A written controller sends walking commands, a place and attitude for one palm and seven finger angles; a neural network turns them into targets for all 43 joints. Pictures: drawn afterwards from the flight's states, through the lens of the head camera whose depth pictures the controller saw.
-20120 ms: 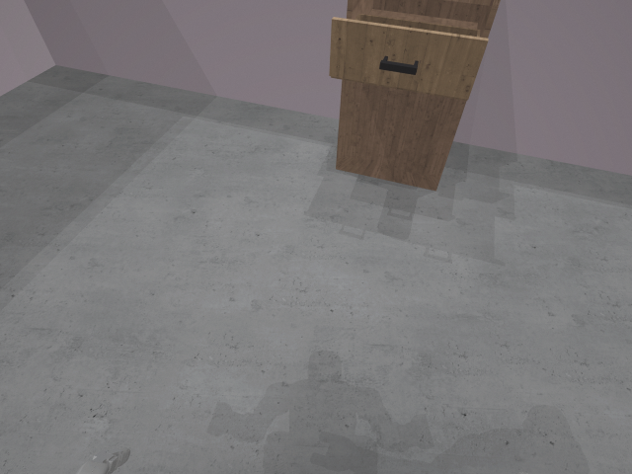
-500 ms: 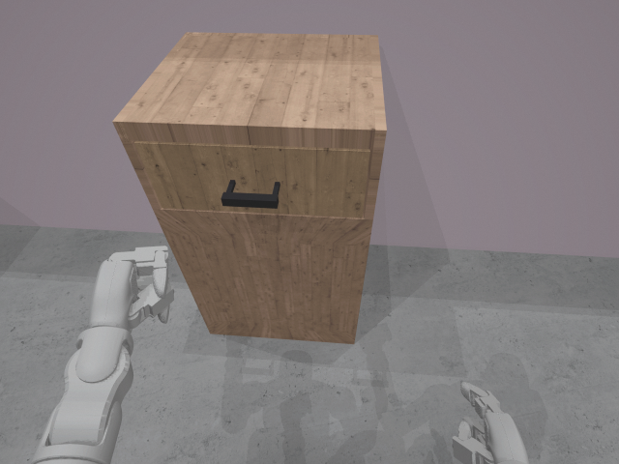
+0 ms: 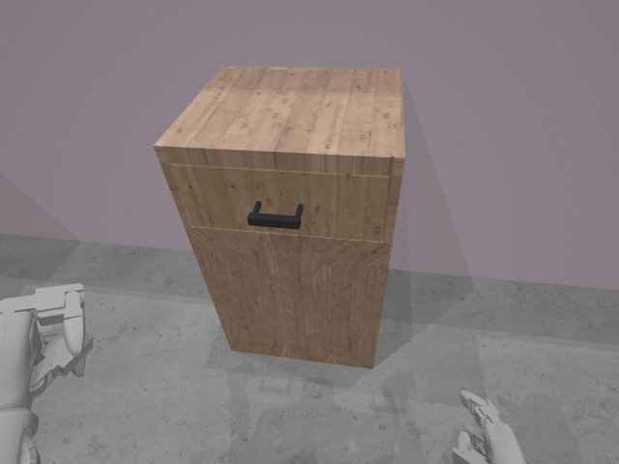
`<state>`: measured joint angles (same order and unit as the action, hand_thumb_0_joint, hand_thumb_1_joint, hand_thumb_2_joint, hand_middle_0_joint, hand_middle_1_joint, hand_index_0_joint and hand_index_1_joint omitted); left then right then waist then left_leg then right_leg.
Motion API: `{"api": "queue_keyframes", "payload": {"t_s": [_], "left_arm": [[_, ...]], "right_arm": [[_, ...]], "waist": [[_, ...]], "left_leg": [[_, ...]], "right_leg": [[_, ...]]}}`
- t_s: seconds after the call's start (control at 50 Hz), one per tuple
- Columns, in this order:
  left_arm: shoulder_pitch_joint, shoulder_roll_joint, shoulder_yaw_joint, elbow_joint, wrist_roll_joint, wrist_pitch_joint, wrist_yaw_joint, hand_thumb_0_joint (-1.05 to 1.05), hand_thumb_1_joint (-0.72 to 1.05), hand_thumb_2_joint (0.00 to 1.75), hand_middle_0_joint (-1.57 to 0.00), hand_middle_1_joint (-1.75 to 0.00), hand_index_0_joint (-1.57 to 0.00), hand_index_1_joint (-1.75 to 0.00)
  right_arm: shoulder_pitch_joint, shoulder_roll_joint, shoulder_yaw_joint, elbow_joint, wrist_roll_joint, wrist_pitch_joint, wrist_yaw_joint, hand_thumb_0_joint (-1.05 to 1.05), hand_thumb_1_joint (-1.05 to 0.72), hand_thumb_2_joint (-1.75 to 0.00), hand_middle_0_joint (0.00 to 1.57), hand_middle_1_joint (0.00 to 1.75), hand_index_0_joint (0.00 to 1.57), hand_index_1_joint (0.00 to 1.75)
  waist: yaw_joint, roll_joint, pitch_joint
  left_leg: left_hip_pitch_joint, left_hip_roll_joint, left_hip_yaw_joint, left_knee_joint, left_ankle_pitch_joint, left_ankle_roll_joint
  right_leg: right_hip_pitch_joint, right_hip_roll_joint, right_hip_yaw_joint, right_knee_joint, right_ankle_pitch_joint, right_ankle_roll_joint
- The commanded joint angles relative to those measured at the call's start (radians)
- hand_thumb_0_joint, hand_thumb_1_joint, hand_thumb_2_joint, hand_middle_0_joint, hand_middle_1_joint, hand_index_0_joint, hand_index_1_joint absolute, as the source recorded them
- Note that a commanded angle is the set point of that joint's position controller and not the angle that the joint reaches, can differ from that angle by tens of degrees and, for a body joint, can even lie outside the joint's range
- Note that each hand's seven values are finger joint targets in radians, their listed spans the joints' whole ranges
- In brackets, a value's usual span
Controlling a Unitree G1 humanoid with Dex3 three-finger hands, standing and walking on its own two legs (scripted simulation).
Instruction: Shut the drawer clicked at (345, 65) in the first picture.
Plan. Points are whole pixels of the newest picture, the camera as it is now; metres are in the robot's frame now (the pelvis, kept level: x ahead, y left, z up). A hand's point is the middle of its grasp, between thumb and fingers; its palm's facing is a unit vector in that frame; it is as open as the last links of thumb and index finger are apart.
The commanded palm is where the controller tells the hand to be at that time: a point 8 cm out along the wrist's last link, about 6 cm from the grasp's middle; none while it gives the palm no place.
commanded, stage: draw the hand back to the body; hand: left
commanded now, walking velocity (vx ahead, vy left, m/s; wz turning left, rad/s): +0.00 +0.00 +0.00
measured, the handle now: (276, 214) +0.62 +0.16 -0.05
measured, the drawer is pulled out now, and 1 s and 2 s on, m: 0.00 0.00 0.00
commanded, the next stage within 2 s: step back with the hand held close in 0.16 s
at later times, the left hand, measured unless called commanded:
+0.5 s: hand (97, 333) +0.19 +0.24 +0.16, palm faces +0.34 -0.81 -0.48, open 3.2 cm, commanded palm +0.12 +0.28 +0.17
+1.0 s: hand (27, 421) +0.11 +0.26 +0.15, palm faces +0.37 -0.79 -0.49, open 3.2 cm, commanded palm +0.05 +0.30 +0.17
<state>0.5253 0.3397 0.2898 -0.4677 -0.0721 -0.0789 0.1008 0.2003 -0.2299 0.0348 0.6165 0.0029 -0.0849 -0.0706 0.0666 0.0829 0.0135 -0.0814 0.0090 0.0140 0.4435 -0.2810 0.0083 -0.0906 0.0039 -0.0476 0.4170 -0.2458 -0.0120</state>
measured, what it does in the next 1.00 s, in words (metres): shifts its weight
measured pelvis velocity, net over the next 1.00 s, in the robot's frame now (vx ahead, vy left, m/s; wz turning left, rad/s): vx -0.08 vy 0.02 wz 0.02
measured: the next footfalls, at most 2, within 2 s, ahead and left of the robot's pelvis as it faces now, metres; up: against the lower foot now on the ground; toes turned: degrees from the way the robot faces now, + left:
right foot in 1.74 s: -0.21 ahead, -0.09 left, +0.00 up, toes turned +5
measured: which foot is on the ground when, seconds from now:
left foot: down 0.00-1.00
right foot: down 0.00-1.00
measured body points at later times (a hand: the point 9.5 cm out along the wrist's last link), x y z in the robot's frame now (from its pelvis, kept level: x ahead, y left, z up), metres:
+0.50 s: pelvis -0.01 +0.00 +0.00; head +0.01 -0.02 +0.45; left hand +0.17 +0.28 +0.18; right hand +0.17 -0.24 -0.09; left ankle -0.02 +0.11 -0.74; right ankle -0.01 -0.11 -0.74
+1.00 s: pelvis -0.08 +0.02 -0.01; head -0.06 +0.02 +0.44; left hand +0.08 +0.30 +0.18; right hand +0.11 -0.22 -0.08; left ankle -0.02 +0.11 -0.74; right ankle -0.01 -0.11 -0.74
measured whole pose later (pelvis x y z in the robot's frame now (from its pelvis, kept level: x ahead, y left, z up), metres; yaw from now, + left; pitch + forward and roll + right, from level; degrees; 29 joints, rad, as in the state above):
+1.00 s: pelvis -0.08 +0.02 -0.01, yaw +1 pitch +0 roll -1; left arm 0.62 0.38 0.37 -0.56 -0.02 -0.22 0.13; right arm 0.18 -0.22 0.00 0.54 0.00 -0.04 -0.08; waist 0.01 0.03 0.03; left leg -0.36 -0.01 0.00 0.56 -0.22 0.05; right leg -0.34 -0.01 -0.05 0.49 -0.15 0.01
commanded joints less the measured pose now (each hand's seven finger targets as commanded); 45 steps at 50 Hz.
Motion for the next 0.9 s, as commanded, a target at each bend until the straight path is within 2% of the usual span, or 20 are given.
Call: {"api": "queue_keyframes", "payload": {"t_s": [0.0,0.06,0.12,0.2,0.24,0.26,0.28,0.3,0.32,0.34,0.36,0.38,0.46,0.5,0.54,0.62,0.68,0.72,0.82,0.88], "left_arm": [[-0.056,0.132,0.085,-0.199,0.005,-0.068,0.015,0.00,0.90,0.90,-1.40,-1.60,-1.40,-1.60],[-0.099,0.117,0.066,-0.159,0.012,-0.065,0.016,0.00,0.90,0.90,-1.40,-1.60,-1.40,-1.60],[-0.111,0.141,0.090,-0.176,0.014,-0.077,0.024,0.00,0.90,0.90,-1.40,-1.60,-1.40,-1.60],[-0.112,0.165,0.104,-0.235,0.017,-0.084,0.031,0.00,0.90,0.90,-1.40,-1.60,-1.40,-1.60],[-0.090,0.167,0.109,-0.249,0.017,-0.083,0.034,0.00,0.90,0.90,-1.40,-1.60,-1.40,-1.60],[-0.083,0.173,0.115,-0.241,0.018,-0.077,0.033,0.00,0.90,0.90,-1.40,-1.60,-1.40,-1.60],[-0.174,0.284,0.243,-0.303,0.019,-0.119,0.036,0.00,0.90,0.90,-1.40,-1.60,-1.40,-1.60],[-0.064,0.211,0.200,-0.193,0.021,-0.121,0.028,0.00,0.90,0.90,-1.40,-1.60,-1.40,-1.60],[-0.025,0.175,0.160,-0.169,0.022,-0.118,0.021,0.00,0.90,0.90,-1.40,-1.60,-1.40,-1.60],[-0.006,0.159,0.148,-0.165,0.022,-0.120,0.018,0.00,0.90,0.90,-1.40,-1.60,-1.40,-1.60],[-0.004,0.156,0.142,-0.190,0.023,-0.131,0.015,0.00,0.90,0.90,-1.40,-1.60,-1.40,-1.60],[0.034,0.153,0.148,-0.168,0.022,-0.136,0.016,0.00,0.90,0.90,-1.40,-1.60,-1.40,-1.60],[0.104,0.179,0.173,-0.222,0.012,-0.150,0.019,0.00,0.90,0.90,-1.40,-1.60,-1.40,-1.60],[0.131,0.200,0.194,-0.247,0.009,-0.152,0.024,0.00,0.90,0.90,-1.40,-1.60,-1.40,-1.60],[0.130,0.216,0.203,-0.283,0.008,-0.156,0.028,0.00,0.90,0.90,-1.40,-1.60,-1.40,-1.60],[0.140,0.230,0.212,-0.321,0.011,-0.160,0.035,0.00,0.90,0.90,-1.40,-1.60,-1.40,-1.60],[0.137,0.224,0.213,-0.298,0.015,-0.162,0.037,0.00,0.90,0.90,-1.40,-1.60,-1.40,-1.60],[0.127,0.210,0.198,-0.282,0.018,-0.165,0.037,0.00,0.90,0.90,-1.40,-1.60,-1.40,-1.60],[0.095,0.199,0.198,-0.260,0.037,-0.187,0.041,0.00,0.90,0.90,-1.40,-1.60,-1.40,-1.60],[0.079,0.202,0.200,-0.282,0.049,-0.203,0.045,0.00,0.90,0.90,-1.40,-1.60,-1.40,-1.60]], "right_arm": [[-0.140,-0.090,-0.035,-0.157,0.001,-0.072,-0.013,0.00,-0.90,-0.90,0.20,0.30,0.20,0.30],[-0.138,-0.103,-0.043,-0.147,0.001,-0.074,-0.021,0.00,-0.90,-0.90,0.20,0.30,0.20,0.30],[-0.135,-0.100,-0.044,-0.148,-0.003,-0.077,-0.028,0.00,-0.90,-0.90,0.20,0.30,0.20,0.30],[-0.141,-0.093,-0.036,-0.152,-0.007,-0.095,-0.032,0.00,-0.90,-0.90,0.20,0.30,0.20,0.30],[-0.140,-0.090,-0.036,-0.150,-0.008,-0.104,-0.031,0.00,-0.90,-0.90,0.20,0.30,0.20,0.30],[-0.145,-0.093,-0.036,-0.146,-0.009,-0.106,-0.032,0.00,-0.90,-0.90,0.20,0.30,0.20,0.30],[-0.133,-0.122,-0.046,-0.177,-0.009,-0.071,-0.022,0.00,-0.90,-0.90,0.20,0.30,0.20,0.30],[-0.123,-0.102,-0.052,-0.151,-0.011,-0.048,-0.019,0.00,-0.90,-0.90,0.20,0.30,0.20,0.30],[-0.128,-0.102,-0.055,-0.159,-0.011,-0.033,-0.014,0.00,-0.90,-0.90,0.20,0.30,0.20,0.30],[-0.126,-0.103,-0.058,-0.163,-0.011,-0.020,-0.011,0.00,-0.90,-0.90,0.20,0.30,0.20,0.30],[-0.135,-0.109,-0.062,-0.171,-0.014,-0.015,-0.012,0.00,-0.90,-0.90,0.20,0.30,0.20,0.30],[-0.128,-0.105,-0.066,-0.168,-0.013,-0.006,-0.010,0.00,-0.90,-0.90,0.20,0.30,0.20,0.30],[-0.130,-0.114,-0.081,-0.194,-0.007,0.027,-0.011,0.00,-0.90,-0.90,0.20,0.30,0.20,0.30],[-0.129,-0.109,-0.086,-0.210,-0.001,0.038,-0.013,0.00,-0.90,-0.90,0.20,0.30,0.20,0.30],[-0.126,-0.109,-0.091,-0.222,0.003,0.044,-0.016,0.00,-0.90,-0.90,0.20,0.30,0.20,0.30],[-0.120,-0.115,-0.094,-0.233,0.004,0.045,-0.024,0.00,-0.90,-0.90,0.20,0.30,0.20,0.30],[-0.123,-0.116,-0.096,-0.228,0.003,0.041,-0.028,0.00,-0.90,-0.90,0.20,0.30,0.20,0.30],[-0.124,-0.122,-0.095,-0.229,0.002,0.038,-0.026,0.00,-0.90,-0.90,0.20,0.30,0.20,0.30],[-0.121,-0.134,-0.095,-0.234,0.005,0.022,-0.024,0.00,-0.90,-0.90,0.20,0.30,0.20,0.30],[-0.111,-0.134,-0.095,-0.235,0.002,0.008,-0.022,0.00,-0.90,-0.90,0.20,0.30,0.20,0.30]], "waist": [[-0.014,-0.054,-0.002],[-0.023,-0.082,0.051],[-0.011,-0.084,-0.015],[0.002,0.005,-0.073],[0.005,0.005,-0.092],[0.007,0.000,-0.072],[-0.050,-0.048,0.026],[-0.053,-0.101,0.020],[-0.055,-0.124,0.029],[-0.058,-0.125,0.007],[-0.058,-0.075,0.001],[-0.059,-0.062,-0.032],[-0.055,-0.052,-0.166],[-0.053,-0.072,-0.215],[-0.055,-0.085,-0.231],[-0.054,-0.029,-0.237],[-0.055,-0.014,-0.187],[-0.058,0.004,-0.142],[-0.064,-0.024,-0.065],[-0.069,-0.052,-0.052]], "left_leg": [[-0.031,0.008,-0.011,-0.070,0.194,0.025],[-0.030,0.008,-0.012,-0.075,0.139,0.030],[-0.016,0.004,-0.015,-0.075,0.142,0.035],[0.001,-0.001,-0.013,-0.074,0.182,0.029],[0.007,-0.003,-0.009,-0.067,0.230,0.029],[0.001,-0.002,-0.012,-0.066,0.236,0.025],[-0.097,0.013,-0.041,-0.037,0.184,0.045],[-0.092,0.014,-0.045,-0.017,0.184,0.041],[-0.088,0.014,-0.042,-0.010,0.208,0.037],[-0.087,0.019,-0.039,-0.007,0.220,0.036],[-0.094,0.017,-0.038,-0.018,0.249,0.035],[-0.094,0.024,-0.040,-0.028,0.278,0.034],[-0.087,0.037,-0.043,-0.035,0.443,0.034],[-0.085,0.043,-0.043,-0.027,0.488,0.034],[-0.097,0.044,-0.044,-0.022,0.492,0.034],[-0.123,0.058,-0.058,-0.031,0.506,0.037],[-0.189,0.071,-0.076,-0.064,0.413,0.047],[-0.261,0.083,-0.091,-0.096,0.286,0.058],[-0.497,0.092,-0.127,-0.158,-0.141,0.089],[-0.534,0.074,-0.127,-0.126,-0.245,0.091]], "right_leg": [[-0.027,-0.010,0.023,-0.082,0.147,-0.008],[-0.072,-0.007,0.026,-0.112,0.068,-0.005],[-0.036,-0.016,0.028,-0.094,0.069,-0.005],[0.011,-0.020,0.033,-0.081,0.127,-0.009],[0.030,-0.020,0.033,-0.072,0.190,-0.009],[0.024,-0.014,0.034,-0.083,0.192,-0.011],[-0.076,-0.072,0.141,-0.135,0.234,-0.013],[-0.086,-0.096,0.129,-0.138,0.230,-0.018],[-0.103,-0.101,0.126,-0.141,0.248,-0.017],[-0.105,-0.104,0.117,-0.135,0.248,-0.014],[-0.101,-0.099,0.100,-0.123,0.270,-0.012],[-0.081,-0.096,0.086,-0.104,0.279,-0.008],[0.003,-0.079,0.049,-0.030,0.417,0.007],[0.020,-0.074,0.044,-0.003,0.465,0.015],[0.022,-0.071,0.042,0.010,0.483,0.021],[0.013,-0.055,0.039,0.054,0.467,0.027],[-0.003,-0.042,0.041,0.064,0.371,0.031],[-0.008,-0.034,0.046,0.072,0.278,0.031],[0.056,-0.031,0.081,0.088,0.120,0.027],[0.028,-0.046,0.114,0.035,0.012,0.021]]}}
